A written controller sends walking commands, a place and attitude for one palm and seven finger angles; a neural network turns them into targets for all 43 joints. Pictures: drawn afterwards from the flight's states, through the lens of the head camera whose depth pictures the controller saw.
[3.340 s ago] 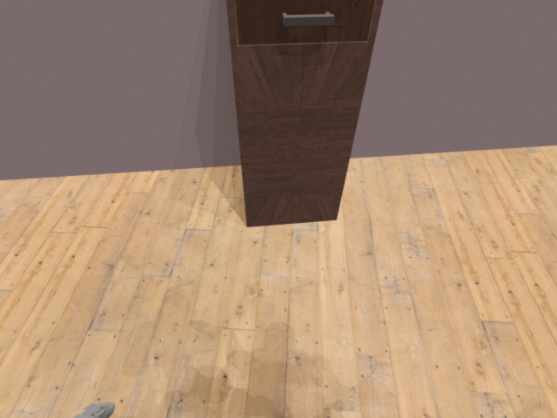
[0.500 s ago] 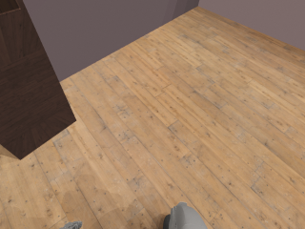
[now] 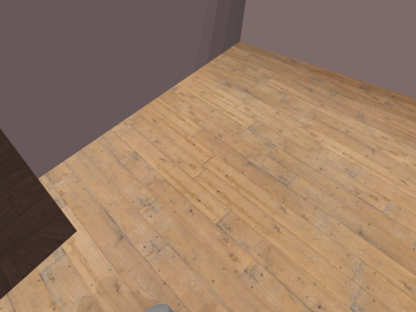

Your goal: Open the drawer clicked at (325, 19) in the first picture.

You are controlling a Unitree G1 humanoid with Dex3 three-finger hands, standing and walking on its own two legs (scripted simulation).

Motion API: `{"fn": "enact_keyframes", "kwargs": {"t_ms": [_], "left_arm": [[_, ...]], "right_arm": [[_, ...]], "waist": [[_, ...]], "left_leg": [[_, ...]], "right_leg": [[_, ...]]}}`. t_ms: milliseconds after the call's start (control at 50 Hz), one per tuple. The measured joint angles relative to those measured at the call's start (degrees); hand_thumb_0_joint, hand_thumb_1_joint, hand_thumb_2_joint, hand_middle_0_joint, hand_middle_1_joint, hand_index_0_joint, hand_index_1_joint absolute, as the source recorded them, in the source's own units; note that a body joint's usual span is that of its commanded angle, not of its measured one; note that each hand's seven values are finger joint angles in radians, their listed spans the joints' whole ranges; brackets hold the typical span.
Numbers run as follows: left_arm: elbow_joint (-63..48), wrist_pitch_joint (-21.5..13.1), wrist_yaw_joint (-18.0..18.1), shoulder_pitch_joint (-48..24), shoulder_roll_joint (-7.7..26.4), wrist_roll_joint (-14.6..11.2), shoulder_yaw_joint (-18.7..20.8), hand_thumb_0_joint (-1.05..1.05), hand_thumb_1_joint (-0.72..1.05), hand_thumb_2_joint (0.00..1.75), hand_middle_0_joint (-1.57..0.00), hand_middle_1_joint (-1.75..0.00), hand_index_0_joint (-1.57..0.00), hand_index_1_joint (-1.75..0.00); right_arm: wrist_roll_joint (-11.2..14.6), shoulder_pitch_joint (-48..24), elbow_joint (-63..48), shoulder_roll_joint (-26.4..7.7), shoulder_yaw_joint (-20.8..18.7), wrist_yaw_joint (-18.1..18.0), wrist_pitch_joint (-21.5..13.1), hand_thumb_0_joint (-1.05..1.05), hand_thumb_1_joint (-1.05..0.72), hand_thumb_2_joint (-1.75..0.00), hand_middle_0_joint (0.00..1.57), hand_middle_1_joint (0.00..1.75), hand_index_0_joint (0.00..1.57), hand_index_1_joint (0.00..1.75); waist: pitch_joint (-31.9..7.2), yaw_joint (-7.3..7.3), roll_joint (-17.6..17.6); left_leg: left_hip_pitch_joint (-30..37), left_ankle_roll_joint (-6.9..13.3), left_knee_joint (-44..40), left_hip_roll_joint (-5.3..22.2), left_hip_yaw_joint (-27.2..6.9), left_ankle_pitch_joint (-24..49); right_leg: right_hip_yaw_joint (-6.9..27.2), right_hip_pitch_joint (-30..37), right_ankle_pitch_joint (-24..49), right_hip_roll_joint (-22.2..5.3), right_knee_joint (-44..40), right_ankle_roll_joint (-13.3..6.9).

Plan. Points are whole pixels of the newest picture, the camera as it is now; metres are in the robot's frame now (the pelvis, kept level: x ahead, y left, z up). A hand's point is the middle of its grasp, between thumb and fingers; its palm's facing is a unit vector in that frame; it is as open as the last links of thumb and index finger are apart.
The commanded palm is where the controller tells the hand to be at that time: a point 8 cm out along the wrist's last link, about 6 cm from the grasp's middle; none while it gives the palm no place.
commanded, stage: walk to a spot facing it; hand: left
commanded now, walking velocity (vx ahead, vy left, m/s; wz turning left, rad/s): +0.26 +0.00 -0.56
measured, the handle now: out of the picture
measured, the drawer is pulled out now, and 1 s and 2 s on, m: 0.00 0.00 0.00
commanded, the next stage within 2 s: turn to face it in 0.34 s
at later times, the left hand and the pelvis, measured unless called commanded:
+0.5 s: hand (156, 255) +0.28 +0.15 -0.17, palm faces -0.29 -0.93 -0.20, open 7.4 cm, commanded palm none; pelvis +0.14 +0.00 -0.01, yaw -18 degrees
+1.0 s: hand (151, 258) +0.28 +0.17 -0.19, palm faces -0.02 -0.99 -0.17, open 7.3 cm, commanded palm none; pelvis +0.17 -0.01 -0.02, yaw -3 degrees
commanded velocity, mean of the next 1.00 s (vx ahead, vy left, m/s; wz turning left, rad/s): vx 0.01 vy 0.00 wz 0.11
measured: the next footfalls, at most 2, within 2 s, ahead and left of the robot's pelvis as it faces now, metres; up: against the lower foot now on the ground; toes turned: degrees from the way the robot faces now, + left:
left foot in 0.04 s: +0.14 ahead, +0.13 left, +0.00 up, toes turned +7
right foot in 0.52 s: +0.22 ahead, -0.15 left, +0.00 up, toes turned -27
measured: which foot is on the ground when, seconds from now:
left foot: up 0.00-0.02, down 0.04-0.54, up 0.56-0.94, down 0.96-1.00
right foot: down 0.00-0.06, up 0.08-0.50, down 0.52-0.96, up 0.98-1.00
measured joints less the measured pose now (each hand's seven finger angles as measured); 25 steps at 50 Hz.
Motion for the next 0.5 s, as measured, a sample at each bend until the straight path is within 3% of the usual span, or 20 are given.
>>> {"fn": "enact_keyframes", "kwargs": {"t_ms": [40,60,120,160,220,340,420,500], "left_arm": [[0.2,0.2,0.0,1.9,-0.1,-0.2,0.1,0.01,0.91,0.90,-0.20,-0.30,-0.20,-0.30],[0.4,0.5,0.0,2.6,0.0,-0.4,0.3,0.01,0.91,0.90,-0.20,-0.30,-0.20,-0.30],[2.1,1.8,-0.2,3.6,0.0,-0.4,0.8,0.01,0.91,0.90,-0.20,-0.30,-0.20,-0.30],[2.8,2.6,-0.7,3.5,0.0,0.0,1.2,0.01,0.91,0.90,-0.20,-0.30,-0.20,-0.30],[1.9,3.6,-1.1,2.3,-0.1,0.1,1.7,0.01,0.91,0.90,-0.20,-0.30,-0.20,-0.30],[-0.7,5.4,-1.3,-1.6,-0.6,0.2,2.5,0.01,0.91,0.90,-0.19,-0.30,-0.20,-0.30],[-1.9,5.9,-1.3,-4.6,-1.2,0.1,2.3,0.01,0.91,0.90,-0.19,-0.30,-0.20,-0.30],[-2.9,5.1,-1.1,-7.0,-1.5,0.3,1.7,0.01,0.91,0.90,-0.19,-0.30,-0.20,-0.30]], "right_arm": [[0.0,-0.2,-0.1,0.0,0.2,-0.1,-0.6,0.01,-0.91,-0.90,0.20,0.30,0.20,0.30],[-0.2,-0.5,0.0,0.2,0.3,-0.3,-1.2,0.01,-0.91,-0.90,0.20,0.30,0.20,0.30],[-0.5,-0.7,-0.4,0.9,1.0,-0.6,-2.1,0.01,-0.91,-0.90,0.20,0.30,0.21,0.30],[-0.3,0.6,-0.4,1.4,1.3,-1.2,-2.3,0.01,-0.90,-0.90,0.20,0.30,0.21,0.30],[0.5,2.8,0.5,1.7,0.4,-2.5,-2.5,0.00,-0.92,-0.90,0.20,0.30,0.21,0.30],[0.4,6.4,3.7,0.0,-0.2,-3.0,-0.8,-0.01,-0.94,-0.90,0.20,0.30,0.21,0.30],[0.1,8.0,4.9,-0.3,-0.7,-2.7,0.4,0.00,-0.92,-0.90,0.20,0.30,0.21,0.30],[-0.1,9.3,5.5,-0.7,-1.2,-2.3,1.1,0.01,-0.91,-0.90,0.20,0.30,0.20,0.30]], "waist": [[-0.3,0.96,-0.4],[-0.2,1.10,-1.2],[0.9,1.24,-2.6],[1.1,0.61,-2.8],[1.8,0.12,-3.1],[2.9,-0.45,-3.0],[4.3,-1.72,-2.3],[5.5,-3.72,-0.7]], "left_leg": [[4.8,0.3,-6.8,-1.4,1.2,0.6],[5.9,1.8,-7.7,-2.0,2.1,2.4],[8.5,4.5,-5.4,-1.7,5.6,-1.5],[11.5,4.5,-7.6,-1.4,7.4,-2.5],[15.5,4.2,-11.8,-1.2,9.6,-1.9],[20.1,3.5,-15.3,-0.3,13.5,-3.2],[21.9,2.1,-14.2,0.8,16.2,-5.5],[22.3,0.0,-9.3,2.9,18.4,-9.8]], "right_leg": [[1.0,0.6,-2.8,-0.4,2.4,1.0],[1.8,-0.4,-4.5,-0.9,5.9,1.1],[1.7,-8.4,-9.6,-2.3,27.8,1.2],[0.4,-13.6,-7.1,-3.7,37.4,1.8],[-0.9,-20.0,-2.1,-6.1,42.8,3.2],[-2.3,-25.4,3.9,-9.0,37.8,5.2],[-4.1,-23.3,4.1,-9.6,26.9,5.4],[-5.6,-17.7,3.7,-8.2,15.1,4.1]]}}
